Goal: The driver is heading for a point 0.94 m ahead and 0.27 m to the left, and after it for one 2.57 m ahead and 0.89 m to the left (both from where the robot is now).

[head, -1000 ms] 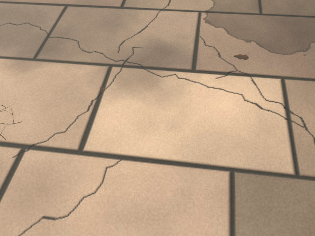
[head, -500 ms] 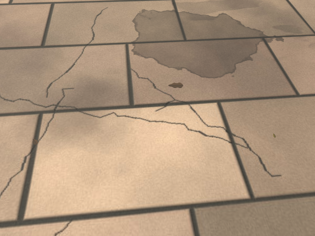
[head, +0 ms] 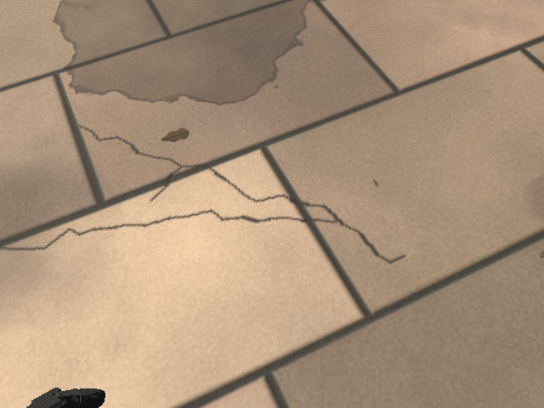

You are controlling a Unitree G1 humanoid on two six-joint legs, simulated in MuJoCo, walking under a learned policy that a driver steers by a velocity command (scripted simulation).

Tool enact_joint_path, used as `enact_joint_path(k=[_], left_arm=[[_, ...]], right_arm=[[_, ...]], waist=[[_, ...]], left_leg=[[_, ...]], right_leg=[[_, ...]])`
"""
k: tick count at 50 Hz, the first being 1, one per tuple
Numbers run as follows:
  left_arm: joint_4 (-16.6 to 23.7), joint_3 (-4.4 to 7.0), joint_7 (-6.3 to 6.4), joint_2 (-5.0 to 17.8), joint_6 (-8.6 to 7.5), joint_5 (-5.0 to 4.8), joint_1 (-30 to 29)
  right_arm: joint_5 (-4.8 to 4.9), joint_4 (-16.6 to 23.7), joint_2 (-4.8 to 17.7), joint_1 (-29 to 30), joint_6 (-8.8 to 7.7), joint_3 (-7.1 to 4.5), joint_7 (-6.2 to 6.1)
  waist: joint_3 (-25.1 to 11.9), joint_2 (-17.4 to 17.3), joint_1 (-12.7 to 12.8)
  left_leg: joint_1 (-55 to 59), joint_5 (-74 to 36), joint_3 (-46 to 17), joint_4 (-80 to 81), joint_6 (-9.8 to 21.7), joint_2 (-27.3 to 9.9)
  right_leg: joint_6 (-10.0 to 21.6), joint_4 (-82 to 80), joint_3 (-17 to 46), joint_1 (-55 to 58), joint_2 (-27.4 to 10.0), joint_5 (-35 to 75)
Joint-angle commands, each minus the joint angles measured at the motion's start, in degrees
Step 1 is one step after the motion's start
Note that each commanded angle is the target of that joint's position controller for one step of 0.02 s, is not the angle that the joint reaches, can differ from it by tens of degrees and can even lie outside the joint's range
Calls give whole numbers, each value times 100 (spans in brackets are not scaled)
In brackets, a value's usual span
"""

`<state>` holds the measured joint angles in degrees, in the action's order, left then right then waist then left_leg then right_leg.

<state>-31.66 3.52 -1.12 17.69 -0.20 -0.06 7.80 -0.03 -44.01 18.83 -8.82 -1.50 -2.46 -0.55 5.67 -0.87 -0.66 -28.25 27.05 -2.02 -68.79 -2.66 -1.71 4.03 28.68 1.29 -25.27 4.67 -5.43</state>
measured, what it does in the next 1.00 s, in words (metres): walks ahead: left foot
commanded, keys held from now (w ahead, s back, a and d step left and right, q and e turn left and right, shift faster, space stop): no key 0.60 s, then w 0.40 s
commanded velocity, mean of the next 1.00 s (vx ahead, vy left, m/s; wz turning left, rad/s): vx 0.12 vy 0.00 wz -0.10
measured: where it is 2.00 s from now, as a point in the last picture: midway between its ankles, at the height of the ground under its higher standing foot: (268, 272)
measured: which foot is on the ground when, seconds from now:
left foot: up 0.00-0.24, down 0.26-0.86, up 0.88-1.00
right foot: down 0.00-1.00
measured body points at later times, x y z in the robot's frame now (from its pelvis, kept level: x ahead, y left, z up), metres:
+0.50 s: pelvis +0.07 +0.05 +0.01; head +0.08 +0.06 +0.46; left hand +0.21 +0.30 -0.11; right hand +0.19 -0.21 -0.10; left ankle +0.08 +0.17 -0.73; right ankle +0.10 -0.07 -0.73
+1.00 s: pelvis +0.19 +0.01 +0.01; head +0.19 +0.00 +0.46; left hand +0.24 +0.29 -0.10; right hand +0.27 -0.27 -0.11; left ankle +0.15 +0.16 -0.65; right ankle +0.14 -0.07 -0.73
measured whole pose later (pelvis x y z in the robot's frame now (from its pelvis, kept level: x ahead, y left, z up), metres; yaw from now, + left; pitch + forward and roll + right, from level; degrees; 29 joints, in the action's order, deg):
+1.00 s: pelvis +0.19 +0.01 +0.01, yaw -4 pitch +1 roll +0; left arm -48.5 3.2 -0.8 14.2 -5.0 -0.2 20.6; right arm 1.7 -45.9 17.5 -15.2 -4.1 -2.8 0.3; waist 0.1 -2.2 1.6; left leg -25.0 20.1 -0.9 -61.5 2.5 -1.5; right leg 2.7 23.1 -0.7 -7.5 2.0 -15.7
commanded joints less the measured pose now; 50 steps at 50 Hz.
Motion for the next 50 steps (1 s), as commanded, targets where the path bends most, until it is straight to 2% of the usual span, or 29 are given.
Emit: enact_joint_path(k=[1, 3, 5, 8, 10, 12, 13, 14, 15, 16, 17, 20, 25, 30, 31, 33, 35, 36, 37, 39, 41, 42, 43, 44, 45, 46, 47, 49, 50], left_arm=[[299, 229, 68, 775, -82, 93, -23], [177, 225, 112, 781, -94, 84, 5], [107, 212, 155, 762, -51, 66, -48], [-6, 171, 159, 703, 13, 101, -60], [-108, 123, 129, 623, 35, 103, -30], [-197, 25, 113, 437, 53, 67, -94], [-324, -52, 108, 242, 36, 80, 160], [-396, -99, 108, 106, -1, 153, 407], [-414, -78, 99, 44, -28, 128, 816], [-421, -53, 130, 255, -22, 186, 483], [-417, 6, 146, 383, 13, 161, 199], [-506, 7, 187, 309, 131, 151, 171], [-722, 8, 201, 177, 42, 101, 225], [-920, 31, 248, 156, 57, 72, 291], [-1006, 19, 261, 105, 73, 71, 391], [-1096, 47, 278, 146, 87, 24, 440], [-970, 46, 255, 111, -41, -30, 226], [-900, 50, 226, 129, -149, -92, 79], [-854, 47, 193, 130, -254, -122, -87], [-870, 47, 106, 109, -406, -141, -84], [-1168, 80, 32, 102, -485, -141, 470], [-1409, 151, 27, 202, -478, -105, 952], [-1548, 246, 52, 445, -470, -105, 1540], [-1643, 409, 59, 1088, -474, -101, 2133], [-1609, 335, 26, 922, -519, -57, 2237], [-1546, 231, 41, 644, -564, -30, 1891], [-1456, 180, 49, 485, -583, -18, 1678], [-1420, 72, 42, 282, -551, 4, 1406], [-1435, 48, 41, 262, -518, 13, 1400]], right_arm=[[-29, 136, 546, -719, 94, -145, -83], [-51, 155, 424, -660, 130, -106, -144], [-43, 205, 353, -499, 173, -77, -162], [-9, 314, 348, -193, 206, -79, -146], [-13, 367, 335, -104, 175, -84, -114], [-42, 326, 199, -287, 109, -71, -50], [-117, 345, 205, -307, 76, -59, -24], [-204, 416, 562, -366, 54, -109, -37], [-212, 373, 757, 14, 66, -139, -40], [-181, 427, 387, 203, 48, -71, -10], [-187, 423, 214, 207, 23, -17, 8], [-132, 353, 272, 44, -64, -5, 12], [-74, 300, 228, -226, -76, 9, -50], [-60, 261, 152, -206, -60, 34, -18], [-67, 205, 110, -281, -53, 48, -7], [-11, 143, 303, -352, -13, -16, -4], [66, 62, 566, -621, -10, -97, -41], [93, 36, 665, -676, -28, -135, -68], [96, 6, 708, -756, -66, -162, -88], [100, -5, 703, -720, -119, -180, -71], [189, 75, 661, -334, -89, -176, -20], [170, 95, 532, -276, -88, -148, -6], [123, 172, 269, -109, -122, -64, 4], [85, 450, -67, -15, -215, 32, -2], [153, 507, 238, 52, -313, -50, -31], [267, 458, 418, -103, -377, -123, 6], [285, 379, 366, -155, -418, -109, 50], [148, 377, 334, 11, -447, -146, 115], [135, 391, 243, 18, -436, -128, 173]], waist=[[-1341, 529, -166], [-1408, 601, -130], [-1434, 679, -54], [-1217, 835, 106], [-1075, 877, 156], [-1012, 782, -40], [-983, 614, -51], [-1003, -3, 105], [-925, -995, 613], [-856, -989, 402], [-741, -816, 284], [-470, -635, 180], [-682, -83, 35], [-779, 131, 31], [-896, 102, 36], [-607, -189, 0], [-76, -692, -105], [202, -777, -128], [370, -757, -192], [300, -738, -135], [-6, -687, 233], [-267, -606, 418], [-487, -170, 686], [-731, 1472, 780], [-691, 1496, 855], [-389, 943, 605], [-339, 686, 505], [-176, 396, 384], [-187, 566, 340]], left_leg=[[132, -367, -68, 400, -133, -142], [258, -526, -51, 954, -221, -112], [418, -818, -82, 1481, -235, -143], [676, -1010, -86, 2144, -190, -128], [862, -938, -60, 2639, -118, -90], [1518, -1464, 96, 3774, 51, 4], [1910, -1930, -52, 4380, 175, -115], [2170, -2650, -805, 4676, 430, -852], [1584, -2353, -1177, 4736, 913, -1247], [992, -1290, -1176, 4951, 959, -1072], [897, -681, -894, 4950, 717, -743], [889, -623, -549, 4831, 444, -450], [1396, -1525, -350, 4445, 473, -310], [1510, -1945, -256, 4352, 489, -219], [1542, -1472, -229, 4440, 501, -181], [1441, 144, -484, 4729, 737, -243], [1560, 1631, -1684, 5423, 1286, -1047], [1636, 1812, -2232, 5687, 1534, -1476], [1634, 1606, -2490, 5786, 1664, -1669], [1844, 820, -2233, 5720, 1599, -1630], [1238, 11, -1331, 5444, 1261, -1109], [841, -460, -947, 5054, 1086, -819], [399, -975, -419, 4088, 807, -453], [-674, -684, 453, 2109, 331, 369], [-1493, 557, -99, 845, 281, 435], [-1937, 345, -378, 243, 431, 107], [-2049, -154, -350, 177, 566, -101], [-2038, -987, -231, 544, 625, -415], [-1812, -1207, -131, 757, 567, -459]], right_leg=[[1172, -984, 1421, 825, -1480, 2096], [1148, -967, 1279, 761, -1415, 2046], [1049, -998, 1255, 713, -1347, 1205], [960, -1121, 1444, 528, -1328, -283], [905, -1038, 1617, 544, -1356, -755], [675, -763, 1610, 444, -1240, -937], [382, -625, 1536, 340, -1048, -1072], [22, -46, 1195, 186, -676, -1425], [-242, 82, 508, 410, -213, -1667], [-401, 7, 445, 1046, -369, -1220], [-391, -30, 502, 1170, -353, -954], [-278, -162, 689, 1149, -449, -690], [-293, -171, 739, 1144, -491, -73], [-328, -125, 781, 1369, -537, 369], [-328, -119, 704, 1462, -474, -24], [-291, 226, 343, 1062, -171, -1549], [-290, 918, -37, 107, -122, -2019], [-242, 1121, -110, -313, -283, -1916], [-194, 1277, -20, -500, -451, -1884], [-72, 1025, -24, -437, -608, -2019], [0, -43, -349, 1141, -385, -1077], [-41, -64, -331, 2075, -273, -638], [135, -366, 359, 2768, -703, -905], [835, -1206, 2540, 3564, -1880, -1658], [1394, -1697, 3880, 3722, -2526, -1710], [1333, -1591, 3440, 3653, -2511, -1690], [1141, -1603, 2874, 3592, -2275, -1586], [858, -1828, 2073, 3304, -1993, -764], [813, -1908, 1751, 3098, -1877, -257]])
